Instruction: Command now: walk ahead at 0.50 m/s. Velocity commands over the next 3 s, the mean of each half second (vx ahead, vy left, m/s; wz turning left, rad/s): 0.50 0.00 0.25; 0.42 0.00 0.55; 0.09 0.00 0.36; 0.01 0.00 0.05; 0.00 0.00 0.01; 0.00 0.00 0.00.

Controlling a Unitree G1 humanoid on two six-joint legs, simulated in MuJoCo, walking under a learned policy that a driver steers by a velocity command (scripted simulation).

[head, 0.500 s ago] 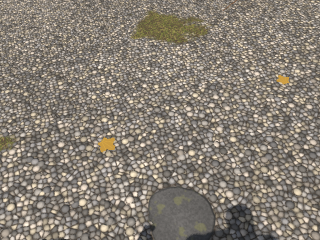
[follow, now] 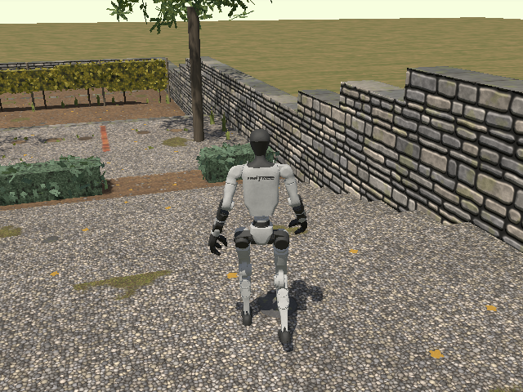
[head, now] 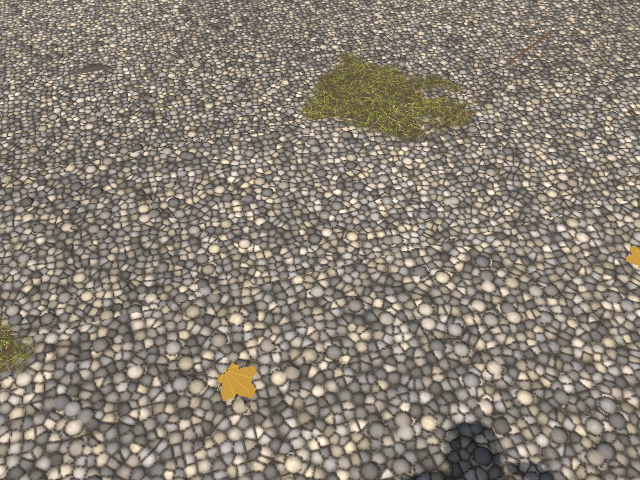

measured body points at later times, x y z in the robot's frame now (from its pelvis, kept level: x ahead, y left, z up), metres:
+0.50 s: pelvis +0.27 -0.04 +0.00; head +0.30 -0.04 +0.45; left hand +0.45 +0.23 -0.07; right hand +0.31 -0.32 -0.13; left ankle +0.11 +0.09 -0.68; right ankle +0.37 -0.14 -0.72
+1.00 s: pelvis +0.48 +0.05 -0.01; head +0.52 +0.08 +0.44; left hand +0.41 +0.34 -0.14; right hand +0.77 -0.10 -0.10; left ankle +0.55 +0.17 -0.72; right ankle +0.39 -0.14 -0.65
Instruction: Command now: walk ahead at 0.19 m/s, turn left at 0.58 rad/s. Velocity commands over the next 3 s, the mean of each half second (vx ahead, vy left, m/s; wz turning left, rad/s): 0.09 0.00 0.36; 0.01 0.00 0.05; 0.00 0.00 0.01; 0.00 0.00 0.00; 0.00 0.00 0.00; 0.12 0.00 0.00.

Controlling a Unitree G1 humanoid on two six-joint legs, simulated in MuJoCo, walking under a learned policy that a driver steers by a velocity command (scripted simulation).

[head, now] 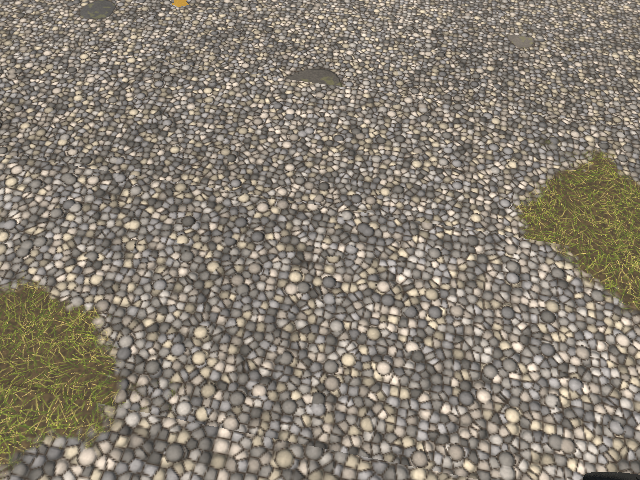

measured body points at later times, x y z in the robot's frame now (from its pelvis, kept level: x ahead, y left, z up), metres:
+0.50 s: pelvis +0.09 -0.03 +0.02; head +0.11 -0.04 +0.47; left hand +0.17 +0.25 -0.09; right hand +0.28 -0.25 -0.09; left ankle +0.12 +0.08 -0.71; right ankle +0.14 -0.17 -0.71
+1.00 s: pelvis +0.13 -0.05 +0.02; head +0.14 -0.06 +0.47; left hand +0.20 +0.21 -0.10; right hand +0.27 -0.29 -0.10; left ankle +0.12 +0.08 -0.71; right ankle +0.14 -0.17 -0.71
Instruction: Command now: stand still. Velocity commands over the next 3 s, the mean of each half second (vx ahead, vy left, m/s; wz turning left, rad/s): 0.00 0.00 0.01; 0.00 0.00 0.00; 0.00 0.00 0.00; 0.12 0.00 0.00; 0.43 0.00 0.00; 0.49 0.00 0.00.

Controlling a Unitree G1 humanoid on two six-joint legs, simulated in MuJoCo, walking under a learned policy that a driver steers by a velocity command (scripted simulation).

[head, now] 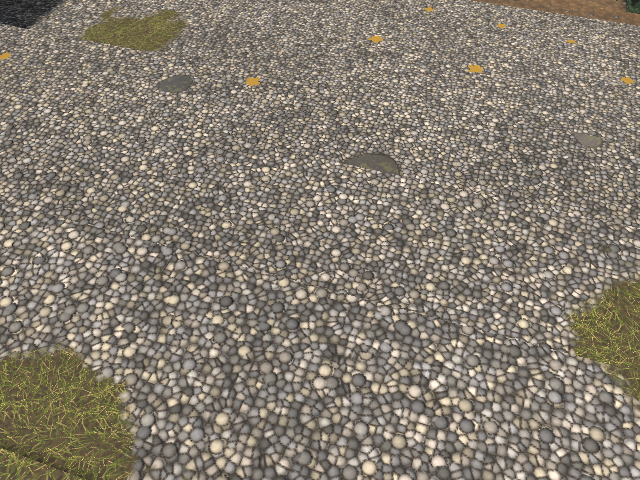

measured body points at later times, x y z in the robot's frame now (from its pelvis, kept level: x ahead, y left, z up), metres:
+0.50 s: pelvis +0.00 -0.01 +0.00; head +0.01 -0.02 +0.45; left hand +0.05 +0.24 -0.14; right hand +0.06 -0.27 -0.14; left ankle +0.01 +0.13 -0.74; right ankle -0.01 -0.11 -0.74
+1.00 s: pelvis +0.00 -0.02 +0.00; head +0.02 -0.02 +0.45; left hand +0.00 +0.22 -0.15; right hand +0.02 -0.27 -0.15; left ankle +0.01 +0.13 -0.74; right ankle -0.01 -0.11 -0.74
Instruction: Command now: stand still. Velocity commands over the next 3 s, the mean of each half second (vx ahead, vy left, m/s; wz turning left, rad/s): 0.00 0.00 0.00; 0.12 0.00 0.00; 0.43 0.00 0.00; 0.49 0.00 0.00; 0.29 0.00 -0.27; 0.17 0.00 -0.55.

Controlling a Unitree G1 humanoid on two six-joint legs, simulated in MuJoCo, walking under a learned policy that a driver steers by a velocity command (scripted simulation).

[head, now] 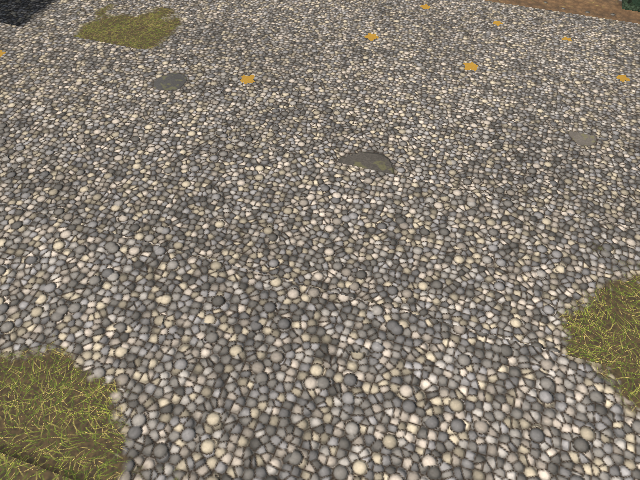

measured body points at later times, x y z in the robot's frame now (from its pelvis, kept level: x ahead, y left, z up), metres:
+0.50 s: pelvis +0.00 +0.00 +0.00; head +0.01 +0.00 +0.45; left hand -0.02 +0.24 -0.16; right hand +0.00 -0.24 -0.16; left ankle +0.01 +0.15 -0.74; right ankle -0.02 -0.09 -0.74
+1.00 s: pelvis +0.04 +0.04 +0.00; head +0.04 +0.06 +0.45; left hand -0.03 +0.29 -0.16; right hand +0.08 -0.22 -0.14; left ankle +0.05 +0.15 -0.73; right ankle -0.02 -0.09 -0.74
